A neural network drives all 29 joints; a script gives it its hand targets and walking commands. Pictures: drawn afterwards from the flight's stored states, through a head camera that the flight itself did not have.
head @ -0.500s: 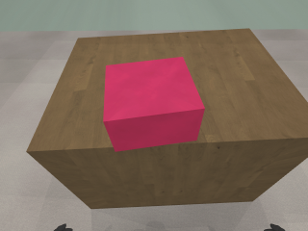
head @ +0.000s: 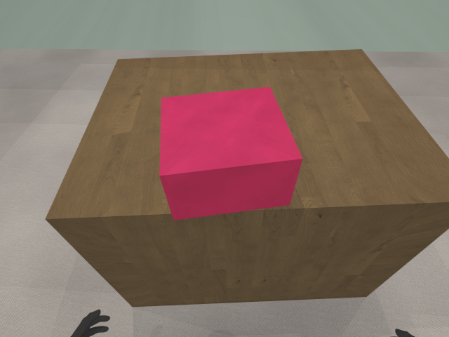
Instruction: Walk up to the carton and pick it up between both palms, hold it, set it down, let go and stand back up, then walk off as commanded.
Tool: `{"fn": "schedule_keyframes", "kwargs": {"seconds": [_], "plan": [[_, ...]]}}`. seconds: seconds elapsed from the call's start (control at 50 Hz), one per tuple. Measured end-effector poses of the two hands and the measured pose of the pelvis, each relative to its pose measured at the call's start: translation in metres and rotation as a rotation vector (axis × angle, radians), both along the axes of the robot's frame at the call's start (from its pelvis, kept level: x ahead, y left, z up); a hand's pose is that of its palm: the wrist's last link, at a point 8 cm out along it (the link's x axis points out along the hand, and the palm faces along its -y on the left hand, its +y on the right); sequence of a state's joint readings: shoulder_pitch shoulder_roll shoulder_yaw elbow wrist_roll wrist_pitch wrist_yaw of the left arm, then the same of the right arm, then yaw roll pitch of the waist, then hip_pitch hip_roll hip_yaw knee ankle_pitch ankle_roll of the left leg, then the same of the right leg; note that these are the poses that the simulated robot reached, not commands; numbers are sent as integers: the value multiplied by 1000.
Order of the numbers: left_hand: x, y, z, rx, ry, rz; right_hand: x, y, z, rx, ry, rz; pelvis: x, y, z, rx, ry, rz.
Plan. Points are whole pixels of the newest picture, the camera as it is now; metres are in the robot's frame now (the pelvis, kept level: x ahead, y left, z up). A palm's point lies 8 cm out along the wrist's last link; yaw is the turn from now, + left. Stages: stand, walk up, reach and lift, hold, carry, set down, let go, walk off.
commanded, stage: walk up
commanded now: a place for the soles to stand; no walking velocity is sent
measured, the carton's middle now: (224, 150) +0.50 +0.03 +0.03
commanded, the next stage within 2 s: reach and lift in 2.00 s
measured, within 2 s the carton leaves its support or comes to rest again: neither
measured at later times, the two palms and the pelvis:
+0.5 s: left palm out of the picture +0.10 +0.29 -0.08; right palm out of the picture +0.07 -0.31 -0.09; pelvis +0.00 +0.00 +0.01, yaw +0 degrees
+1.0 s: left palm out of the picture +0.14 +0.33 -0.08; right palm out of the picture +0.12 -0.27 -0.10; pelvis +0.05 +0.03 +0.00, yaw +1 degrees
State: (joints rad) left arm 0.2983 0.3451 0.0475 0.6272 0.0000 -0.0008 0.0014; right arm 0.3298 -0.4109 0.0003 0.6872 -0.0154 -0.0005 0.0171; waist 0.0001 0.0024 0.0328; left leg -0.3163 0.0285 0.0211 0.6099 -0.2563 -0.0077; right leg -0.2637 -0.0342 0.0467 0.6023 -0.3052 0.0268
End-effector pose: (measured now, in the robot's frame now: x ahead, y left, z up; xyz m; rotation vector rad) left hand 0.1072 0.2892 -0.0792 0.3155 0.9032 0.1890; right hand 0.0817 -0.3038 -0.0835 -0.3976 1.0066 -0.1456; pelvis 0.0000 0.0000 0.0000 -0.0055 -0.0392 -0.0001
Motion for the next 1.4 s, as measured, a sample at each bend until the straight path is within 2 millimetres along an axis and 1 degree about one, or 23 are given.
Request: {"fn": "schedule_keyframes", "kwargs": {"seconds": [0.12, 0.24, 0.56, 0.64, 0.72, 0.78, 0.92, 1.04, 1.1, 1.22, 1.34, 1.4], "plan": [[-7, -1, 0, 1, 12, 4, -8, -2, -1, 1, 17, -7, -4, -1, 2, 1, 1, 0], [-9, -1, 0, 2, 24, 7, -12, -4, -2, 1, 34, -12, -4, -2, 3, 2, 7, 0], [-3, 0, 0, 1, 34, 9, -6, -4, -2, 5, 53, -17, 4, -2, 5, 2, 15, 0], [2, 5, -1, 0, 24, 12, -1, 2, -5, 17, 60, -11, 8, 3, 3, 1, 7, 3], [8, 19, -5, -2, 26, 20, 9, 16, -8, 25, 66, 0, 17, 16, -1, 1, 9, 11], [14, 26, -5, 4, 39, 20, 17, 25, -8, 34, 75, 0, 24, 21, 0, -2, 21, 13], [28, 29, -2, 26, 46, 17, 32, 30, -11, 51, 91, 1, 40, 22, 2, -2, 39, 14], [33, 40, -3, 31, 52, 29, 46, 40, -13, 50, 80, 14, 49, 31, 0, 1, 39, 22], [35, 41, -4, 35, 54, 34, 49, 41, -13, 53, 76, 13, 52, 31, 0, 1, 32, 22], [38, 37, 0, 45, 52, 32, 52, 38, -16, 64, 77, 15, 54, 26, 0, 2, 33, 23], [35, 42, 0, 46, 51, 38, 53, 42, -16, 60, 71, 19, 53, 31, -1, 4, 27, 28], [34, 40, 0, 47, 52, 39, 51, 40, -16, 62, 66, 17, 51, 29, -1, 5, 23, 26]]}}
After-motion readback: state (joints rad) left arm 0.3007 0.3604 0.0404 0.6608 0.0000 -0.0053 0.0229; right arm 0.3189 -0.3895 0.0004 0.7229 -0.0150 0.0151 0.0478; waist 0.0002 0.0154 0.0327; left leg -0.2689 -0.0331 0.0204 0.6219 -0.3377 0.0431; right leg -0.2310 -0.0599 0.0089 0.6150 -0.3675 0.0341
